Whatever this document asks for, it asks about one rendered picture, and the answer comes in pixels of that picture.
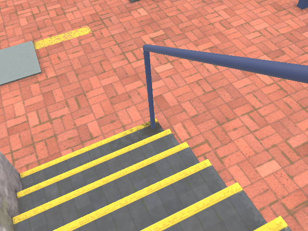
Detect stairs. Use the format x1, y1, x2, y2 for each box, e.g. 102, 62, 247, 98
13, 118, 292, 231

